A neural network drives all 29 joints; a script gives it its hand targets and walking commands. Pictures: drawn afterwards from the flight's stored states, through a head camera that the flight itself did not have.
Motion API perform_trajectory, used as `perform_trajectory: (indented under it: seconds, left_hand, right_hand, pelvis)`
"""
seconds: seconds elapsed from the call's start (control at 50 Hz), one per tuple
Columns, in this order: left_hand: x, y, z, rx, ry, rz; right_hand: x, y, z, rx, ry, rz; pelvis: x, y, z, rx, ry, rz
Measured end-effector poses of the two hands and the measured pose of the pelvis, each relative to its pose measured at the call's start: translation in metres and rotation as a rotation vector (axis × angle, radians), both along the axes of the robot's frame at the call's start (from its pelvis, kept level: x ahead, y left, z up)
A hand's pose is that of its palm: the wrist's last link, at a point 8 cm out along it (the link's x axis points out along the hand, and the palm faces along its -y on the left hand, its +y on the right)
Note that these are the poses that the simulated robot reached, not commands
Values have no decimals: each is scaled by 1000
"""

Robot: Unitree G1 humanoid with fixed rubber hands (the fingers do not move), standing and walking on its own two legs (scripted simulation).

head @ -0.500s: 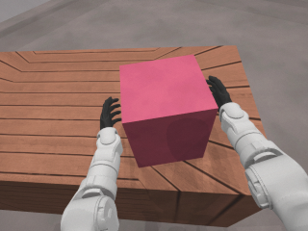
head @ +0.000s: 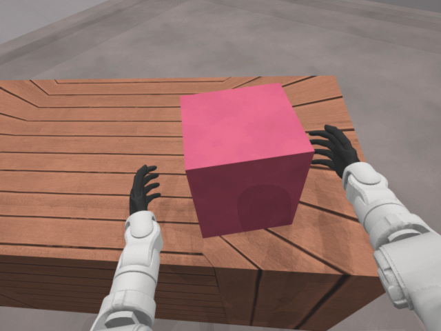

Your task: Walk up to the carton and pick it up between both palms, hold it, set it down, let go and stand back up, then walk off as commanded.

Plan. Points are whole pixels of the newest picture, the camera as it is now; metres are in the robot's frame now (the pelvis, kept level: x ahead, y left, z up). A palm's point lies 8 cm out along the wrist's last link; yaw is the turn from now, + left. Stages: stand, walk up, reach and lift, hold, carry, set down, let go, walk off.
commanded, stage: set down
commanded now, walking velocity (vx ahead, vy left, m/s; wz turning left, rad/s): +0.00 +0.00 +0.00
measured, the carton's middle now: (239, 164) +0.47 +0.04 +0.02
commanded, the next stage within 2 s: none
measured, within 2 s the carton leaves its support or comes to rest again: neither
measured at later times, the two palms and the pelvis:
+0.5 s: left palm (132, 231) +0.28 +0.22 +0.05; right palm (368, 196) +0.38 -0.20 +0.05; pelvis +0.00 +0.00 +0.00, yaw +0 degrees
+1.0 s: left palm (130, 256) +0.24 +0.20 +0.05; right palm (386, 231) +0.32 -0.22 +0.03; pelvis +0.00 -0.01 +0.00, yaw +0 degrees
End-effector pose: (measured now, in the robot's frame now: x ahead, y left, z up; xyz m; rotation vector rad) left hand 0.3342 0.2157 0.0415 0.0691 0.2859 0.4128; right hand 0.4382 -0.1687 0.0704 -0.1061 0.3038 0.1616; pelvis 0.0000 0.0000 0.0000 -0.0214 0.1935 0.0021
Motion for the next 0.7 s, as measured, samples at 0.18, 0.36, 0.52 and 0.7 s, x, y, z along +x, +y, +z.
perform_trajectory:
  seconds: [0.18,0.36,0.52,0.7]
  left_hand:
    - [-13,-4,11,5,-65,-12]
    - [-34,2,8,-7,-49,14]
    - [-51,0,6,-3,-45,11]
    - [-71,-2,3,-16,-39,20]
  right_hand:
    - [-19,-18,-5,4,-40,18]
    - [-43,-26,-23,-13,7,44]
    - [-59,-35,-21,-30,-20,65]
    - [-89,-48,-38,-37,33,64]
  pelvis:
    - [-6,0,0,-2,-9,-1]
    - [-1,-2,1,1,-40,1]
    - [-1,-3,1,2,-65,1]
    - [0,-5,2,5,-94,2]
